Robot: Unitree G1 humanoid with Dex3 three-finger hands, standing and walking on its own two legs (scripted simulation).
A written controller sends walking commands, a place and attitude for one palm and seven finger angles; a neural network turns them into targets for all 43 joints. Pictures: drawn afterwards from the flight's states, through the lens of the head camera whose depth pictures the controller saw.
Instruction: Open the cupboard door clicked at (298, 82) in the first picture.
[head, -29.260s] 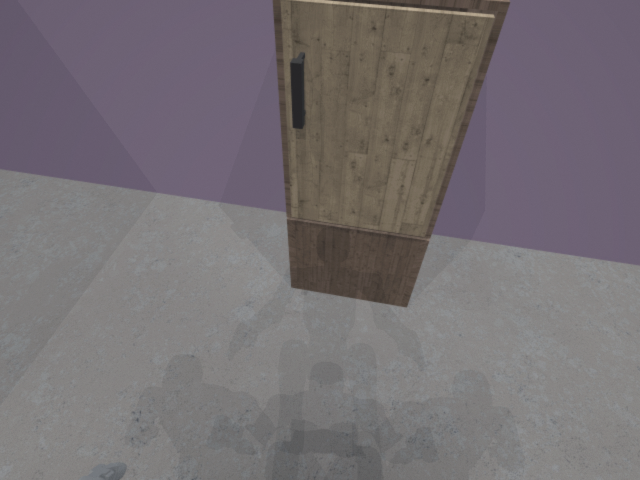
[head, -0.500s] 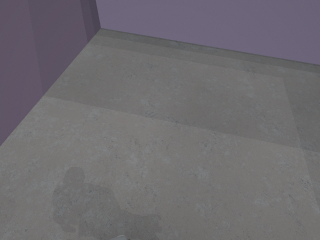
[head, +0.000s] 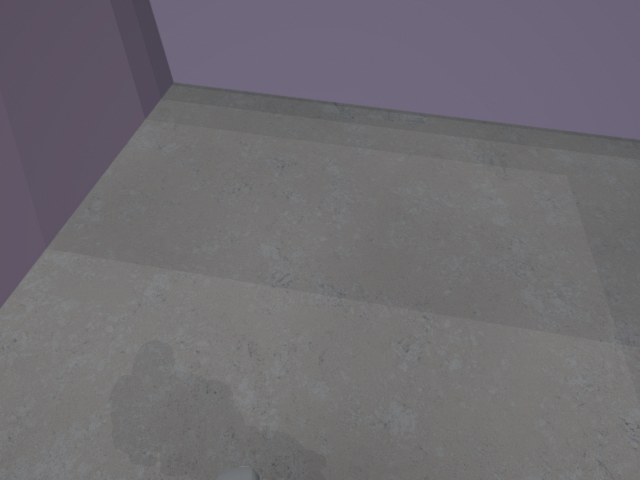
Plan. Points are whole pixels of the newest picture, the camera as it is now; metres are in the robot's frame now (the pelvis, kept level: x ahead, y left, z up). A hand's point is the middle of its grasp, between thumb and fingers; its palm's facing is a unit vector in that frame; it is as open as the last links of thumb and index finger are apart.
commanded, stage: walk to a spot facing it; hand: left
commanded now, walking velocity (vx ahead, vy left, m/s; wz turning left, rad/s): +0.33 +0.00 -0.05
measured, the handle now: out of the picture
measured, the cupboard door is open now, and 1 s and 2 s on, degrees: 45 45 45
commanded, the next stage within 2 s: turn to face it in 0.10 s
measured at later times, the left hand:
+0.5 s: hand (225, 368) +0.30 +0.17 -0.17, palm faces +0.12 -0.98 -0.18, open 7.4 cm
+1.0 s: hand (214, 353) +0.32 +0.19 -0.15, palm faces +0.39 -0.87 -0.31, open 7.4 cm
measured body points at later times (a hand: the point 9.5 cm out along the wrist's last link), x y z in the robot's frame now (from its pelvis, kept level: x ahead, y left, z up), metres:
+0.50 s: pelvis +0.21 -0.01 -0.01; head +0.25 +0.00 +0.44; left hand +0.30 +0.22 -0.15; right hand +0.23 -0.26 -0.16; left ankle +0.17 +0.11 -0.69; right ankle +0.20 -0.13 -0.74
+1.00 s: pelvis +0.30 -0.04 -0.01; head +0.36 -0.05 +0.44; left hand +0.30 +0.24 -0.13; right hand +0.48 -0.26 -0.16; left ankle +0.23 +0.08 -0.68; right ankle +0.35 -0.15 -0.74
